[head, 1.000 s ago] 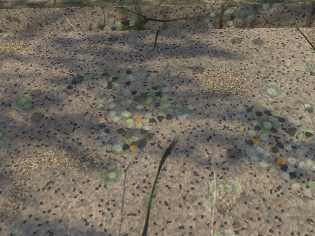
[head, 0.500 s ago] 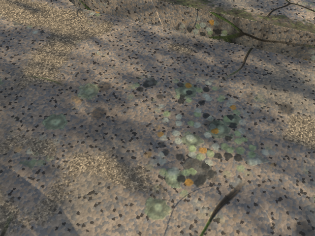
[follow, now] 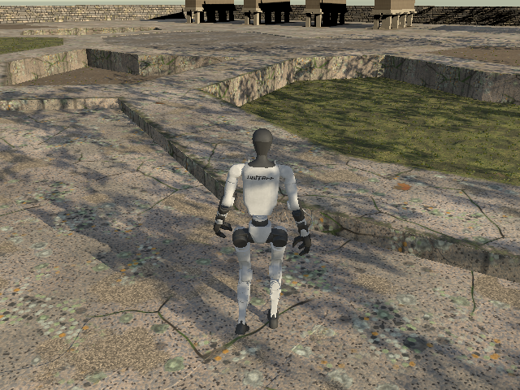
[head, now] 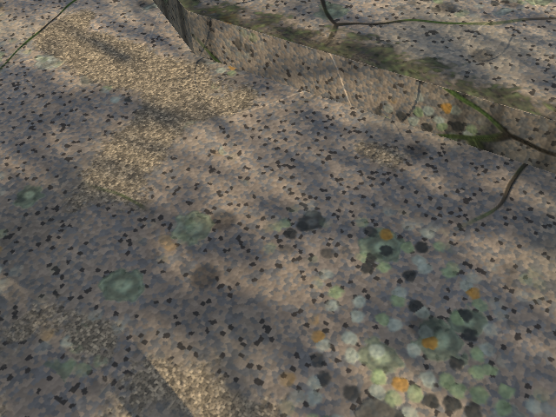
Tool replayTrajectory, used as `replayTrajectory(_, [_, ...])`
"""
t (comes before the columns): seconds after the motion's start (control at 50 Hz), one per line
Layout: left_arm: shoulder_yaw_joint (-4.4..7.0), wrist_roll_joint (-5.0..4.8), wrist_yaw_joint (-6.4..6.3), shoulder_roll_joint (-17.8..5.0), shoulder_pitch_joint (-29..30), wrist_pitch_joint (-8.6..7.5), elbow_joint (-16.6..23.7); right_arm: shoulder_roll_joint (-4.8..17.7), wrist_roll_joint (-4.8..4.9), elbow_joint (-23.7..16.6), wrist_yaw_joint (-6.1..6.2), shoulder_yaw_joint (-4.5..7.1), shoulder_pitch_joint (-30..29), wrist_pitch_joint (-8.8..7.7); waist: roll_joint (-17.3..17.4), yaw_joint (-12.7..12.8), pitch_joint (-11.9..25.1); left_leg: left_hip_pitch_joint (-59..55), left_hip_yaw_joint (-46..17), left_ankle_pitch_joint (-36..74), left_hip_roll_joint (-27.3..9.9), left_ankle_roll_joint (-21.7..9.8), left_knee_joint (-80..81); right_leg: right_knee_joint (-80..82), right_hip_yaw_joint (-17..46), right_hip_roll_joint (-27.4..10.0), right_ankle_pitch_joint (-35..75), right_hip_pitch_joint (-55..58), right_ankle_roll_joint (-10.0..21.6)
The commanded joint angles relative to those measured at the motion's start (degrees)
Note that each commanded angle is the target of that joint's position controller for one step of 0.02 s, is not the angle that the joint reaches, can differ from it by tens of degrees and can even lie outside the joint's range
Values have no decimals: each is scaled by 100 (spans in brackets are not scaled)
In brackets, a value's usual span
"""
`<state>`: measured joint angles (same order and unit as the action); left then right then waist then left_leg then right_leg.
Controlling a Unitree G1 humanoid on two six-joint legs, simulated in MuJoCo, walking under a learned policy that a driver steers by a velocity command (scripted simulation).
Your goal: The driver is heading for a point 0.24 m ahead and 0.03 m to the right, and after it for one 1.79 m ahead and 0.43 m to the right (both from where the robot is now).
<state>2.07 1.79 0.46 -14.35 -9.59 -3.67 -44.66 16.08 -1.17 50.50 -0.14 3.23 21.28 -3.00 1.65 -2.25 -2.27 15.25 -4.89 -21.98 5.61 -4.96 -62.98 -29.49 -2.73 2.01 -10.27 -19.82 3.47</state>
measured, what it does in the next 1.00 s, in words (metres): walks ahead, turning right: left foot, then right foot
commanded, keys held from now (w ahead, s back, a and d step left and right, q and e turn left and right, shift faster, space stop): w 0.22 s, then w+e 0.78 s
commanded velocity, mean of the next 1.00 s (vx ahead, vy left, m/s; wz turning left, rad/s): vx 0.50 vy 0.00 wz -0.29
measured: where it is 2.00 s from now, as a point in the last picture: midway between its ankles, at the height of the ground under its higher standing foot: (377, 229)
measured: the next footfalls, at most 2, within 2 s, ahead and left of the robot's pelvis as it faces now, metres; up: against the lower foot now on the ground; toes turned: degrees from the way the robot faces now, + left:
left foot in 0.40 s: +0.36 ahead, +0.12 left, +0.00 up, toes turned -1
right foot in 0.96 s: +0.58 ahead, -0.13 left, +0.00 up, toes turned -26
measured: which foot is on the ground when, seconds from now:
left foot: up 0.00-0.38, down 0.40-0.94, up 0.96-1.00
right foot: down 0.00-0.42, up 0.44-0.94, down 0.96-1.00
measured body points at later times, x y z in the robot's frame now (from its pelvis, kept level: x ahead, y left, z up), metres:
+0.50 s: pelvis +0.25 +0.04 +0.00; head +0.28 +0.05 +0.45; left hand +0.24 +0.29 -0.15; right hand +0.42 -0.21 -0.10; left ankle +0.32 +0.11 -0.73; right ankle +0.11 -0.08 -0.66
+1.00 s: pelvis +0.49 -0.04 -0.02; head +0.52 -0.06 +0.43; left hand +0.76 +0.12 -0.12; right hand +0.38 -0.27 -0.16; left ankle +0.35 +0.12 -0.67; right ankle +0.55 -0.12 -0.73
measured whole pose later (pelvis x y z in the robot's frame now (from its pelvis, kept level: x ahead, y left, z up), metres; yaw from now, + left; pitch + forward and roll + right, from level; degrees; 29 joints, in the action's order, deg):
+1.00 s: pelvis +0.49 -0.04 -0.02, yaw -23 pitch +1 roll +0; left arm 3.3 2.3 2.3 -13.9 -3.3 -1.1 -44.3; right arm 13.1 -1.2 53.7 0.6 2.7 22.0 -2.7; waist 0.1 -2.1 -3.9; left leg 5.9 11.9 -29.0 -5.4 0.9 -54.0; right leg -36.4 -6.6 3.3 -11.9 -25.9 9.0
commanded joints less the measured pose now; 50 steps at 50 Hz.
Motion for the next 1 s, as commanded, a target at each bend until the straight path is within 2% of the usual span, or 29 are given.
replayTrajectory(0.02, [128, -49, -19, -470, -559, -95, -21, 436, -102, -390, -95, 59, -31, -2, -625, 170, 129, 1553, -115, 416, -645, 92, -193, 1784, 1980, -1503, 228, 1310, 718])
replayTrajectory(0.06, [136, -97, 10, -510, -816, -194, -193, 331, -130, -359, -141, 26, 10, 72, -694, 112, 233, 1476, 33, 490, -652, 176, -48, 1841, 1642, -1420, 1049, 1295, 765])
replayTrajectory(0.1, [163, -137, 24, -595, -977, -239, -322, 267, -141, -441, -174, -7, -297, 106, -657, 109, 139, 1792, 198, 733, -794, 271, 210, 2033, 1403, -1400, 1192, 1335, 846])
replayTrajectory(0.18, [152, -147, 29, -556, -1279, -203, -536, 126, -112, -757, -218, -117, -1359, 92, -612, 313, -126, 2130, 546, 1516, -1015, 454, 1406, 2279, 926, -1172, 1366, 1389, 794])
replayTrajectory(0.22, [164, -148, 32, -611, -1449, -201, -636, 33, -81, -862, -231, -181, -1765, 71, -622, 423, -147, 1902, 695, 1846, -971, 465, 2069, 2248, 736, -1118, 1622, 1403, 731])
replayTrajectory(0.28, [173, -138, 11, -683, -1752, -172, -792, 64, -57, -986, -201, -203, -2201, 42, -590, 548, -175, 1603, 781, 1956, -827, 451, 2681, 1989, 857, -1211, 2036, 1583, 720])
replayTrajectory(0.34, [205, -103, -36, -814, -1719, -122, -845, 193, -48, -1026, -142, -167, -2205, -21, -608, 437, -139, 1262, 704, 1572, -718, 329, 3037, 1572, 1132, -1401, 2489, 1854, 677])
replayTrajectory(0.36, [220, -92, -49, -858, -1644, -108, -845, 254, -51, -964, -113, -137, -1972, -55, -618, 305, -58, 903, 691, 1377, -641, 274, 3218, 1315, 1191, -1409, 2719, 1875, 622])
replayTrajectory(0.38, [228, -111, -53, -886, -1550, -96, -844, 334, -73, -800, -70, -88, -1460, -105, -535, 50, 160, 191, 737, 1330, -511, 191, 3568, 748, 1124, -1288, 3100, 1796, 541])
replayTrajectory(0.4, [199, -144, -40, -780, -1546, -96, -838, 550, -149, -535, 1, 4, -649, -187, -259, -263, 655, -1018, 573, 1436, -662, 38, 3821, -273, 899, -972, 2906, 1392, 428])
replayTrajectory(0.42, [122, -181, -26, -497, -1458, -120, -598, 1027, -284, -445, 92, 126, 339, -238, 384, -625, 1474, -2394, -815, 739, -2038, -248, 3960, -1888, 620, -584, 1216, 410, 305])
replayTrajectory(0.44, [44, -333, -54, -8, -2103, -72, -492, 1490, -250, -427, 87, 256, 349, -146, 1594, -287, 1944, -3287, -2965, 195, -3270, -798, 4624, -3419, 182, 214, -2041, -1274, 156])
replayTrajectory(0.46, [202, -154, -107, -654, -1803, 37, -648, 943, -115, -524, 62, 157, -29, -85, 517, -228, 1291, -2593, -2876, -328, -3017, -707, 4789, -3885, 600, -152, -1822, -1631, 225])
replayTrajectory(0.48, [233, -138, -50, -599, -1506, 49, -609, 550, -75, -577, 46, 45, -495, -97, 256, -48, 601, -1885, -2017, -129, -2729, -566, 4940, -3820, 688, -362, -1291, -1633, 231])
replayTrajectory(0.5, [211, -140, -6, -440, -1364, 67, -595, 348, -68, -574, 31, 1, -720, -133, 242, 68, 295, -1382, -1353, 517, -2474, -446, 5134, -3663, 646, -525, -962, -1478, 183])
replayTrajectory(0.54, [229, -29, 81, -340, -1344, 204, -618, 194, -30, -482, 70, -38, -761, -213, 445, 258, 104, -902, -472, 1250, -2129, -252, 5321, -3512, 561, -668, -712, -1231, 60])
replayTrajectory(0.62, [229, 0, 200, -205, -837, 351, -409, 281, 46, -287, 84, 20, -439, -368, 299, 323, 45, -956, 305, 2130, -2079, -307, 5511, -3460, 457, -750, -107, -1658, -78])
replayTrajectory(0.72, [157, -4, 301, -125, 143, 355, -36, 253, 3, -75, 88, 27, -120, -347, 235, 195, -227, -1111, 1097, 2628, -1937, -315, 5547, -2311, 236, -755, 774, -2022, -166])
replayTrajectory(0.76, [100, 7, 342, -75, 548, 341, 117, 335, 4, -12, 100, 47, -15, -339, 249, 103, -295, -1181, 1354, 2842, -1949, -284, 5513, -1659, 10, -701, 1015, -1818, -109])
replayTrajectory(0.82, [70, 33, 383, -116, 997, 333, 331, 459, -3, 131, 134, 85, 267, -288, 220, -18, -385, -1628, 1594, 3304, -2111, -248, 5352, -1061, -292, -609, 799, -1679, 93])
replayTrajectory(0.84, [74, 44, 384, -144, 1062, 332, 378, 491, -7, 173, 148, 95, 329, -254, 222, -22, -387, -1814, 1676, 3611, -2150, -222, 5214, -924, -373, -547, 614, -1619, 181])
replayTrajectory(0.88, [107, 58, 354, -212, 965, 336, 394, 613, -20, 212, 179, 121, 319, -185, 313, 87, -247, -2086, 1889, 5102, -2177, -150, 4640, -730, -591, -263, 83, -1204, 398])
replayTrajectory(0.92, [200, 60, 288, -367, 277, 311, 228, 806, -24, 229, 195, 173, 289, -76, 417, 405, 211, -2200, 2016, 6468, -2184, -118, 3349, -575, -733, 169, -516, -342, 668])
replayTrajectory(0.94, [291, 84, 228, -493, -492, 253, -5, 859, 1, 195, 183, 184, 230, -20, 285, 748, 657, -1838, 2093, 6099, -2126, -34, 2178, -162, -665, 357, -389, 660, 838])
replayTrajectory(0.96, [467, 155, 131, -942, -1413, 220, -269, 752, -5, 47, 163, 152, 189, -14, -220, 1138, 1227, -669, 2114, 4414, -1960, 168, 492, 218, 370, -259, -811, 2125, 1125])
replayTrajectory(0.98, [626, 96, 60, -1665, -1233, 246, -172, 15, 27, -404, 20, 6, 378, -64, -1627, 655, 1609, 2086, 1798, -940, -773, 560, -1596, 602, 3489, -2022, -751, 3907, 2023])
replayTrajectory(1.0, [617, -60, 27, -1596, -1483, 326, -104, 546, -16, -582, 2, 103, -455, -142, -618, 1026, 1723, 2762, 506, -818, -596, 552, -2009, 1313, 4434, -2153, -704, 3848, 2067])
